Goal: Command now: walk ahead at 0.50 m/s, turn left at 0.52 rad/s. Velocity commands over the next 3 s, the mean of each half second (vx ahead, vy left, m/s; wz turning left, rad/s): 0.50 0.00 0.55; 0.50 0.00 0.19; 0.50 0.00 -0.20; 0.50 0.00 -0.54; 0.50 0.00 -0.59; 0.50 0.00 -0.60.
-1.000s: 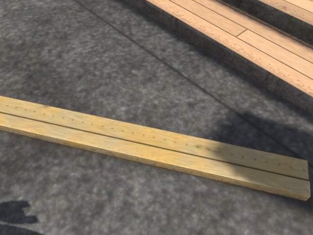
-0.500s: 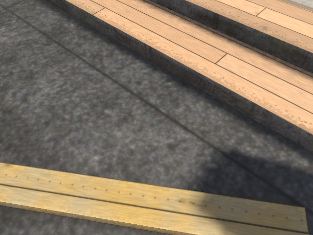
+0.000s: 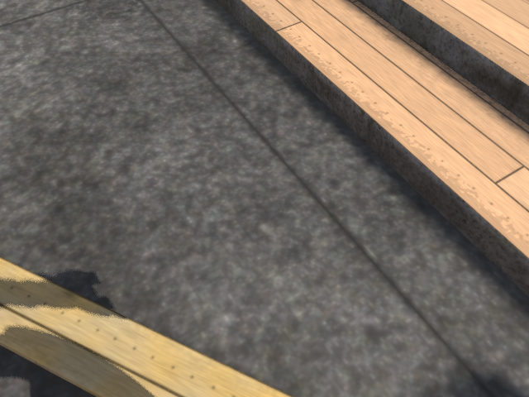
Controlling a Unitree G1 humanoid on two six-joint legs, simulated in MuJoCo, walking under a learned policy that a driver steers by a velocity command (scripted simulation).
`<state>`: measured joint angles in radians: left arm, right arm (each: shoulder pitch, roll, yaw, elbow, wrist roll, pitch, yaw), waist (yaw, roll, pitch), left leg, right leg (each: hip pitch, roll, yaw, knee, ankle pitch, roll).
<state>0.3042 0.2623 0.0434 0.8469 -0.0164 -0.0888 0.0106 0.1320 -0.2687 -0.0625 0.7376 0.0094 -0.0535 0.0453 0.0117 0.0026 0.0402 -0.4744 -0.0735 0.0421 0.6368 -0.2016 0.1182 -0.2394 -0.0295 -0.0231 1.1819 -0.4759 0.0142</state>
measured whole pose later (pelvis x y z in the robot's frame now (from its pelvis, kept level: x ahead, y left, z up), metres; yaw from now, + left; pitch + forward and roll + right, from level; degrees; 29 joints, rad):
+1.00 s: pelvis +0.48 +0.07 +0.08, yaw +21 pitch +2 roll +1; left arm 0.10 0.28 0.07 0.73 0.00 -0.08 -0.04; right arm 0.41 -0.23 -0.04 0.79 0.01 -0.09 0.01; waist -0.08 -0.04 -0.01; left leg -0.12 -0.06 0.00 0.38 -0.30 0.06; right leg -0.64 -0.09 0.07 0.66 0.08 -0.01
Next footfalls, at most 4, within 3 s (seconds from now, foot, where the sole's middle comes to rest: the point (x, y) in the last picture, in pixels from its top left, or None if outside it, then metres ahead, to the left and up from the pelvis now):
0.36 right None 0.42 -0.12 -0.70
0.70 left None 0.42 0.15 -0.70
1.20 right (274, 263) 0.81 0.01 -0.75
1.70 left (197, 192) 1.06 0.25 -0.75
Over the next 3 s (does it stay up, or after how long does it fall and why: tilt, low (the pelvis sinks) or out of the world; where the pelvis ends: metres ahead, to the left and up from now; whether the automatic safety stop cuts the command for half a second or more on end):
stays up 1.52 -0.03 0.02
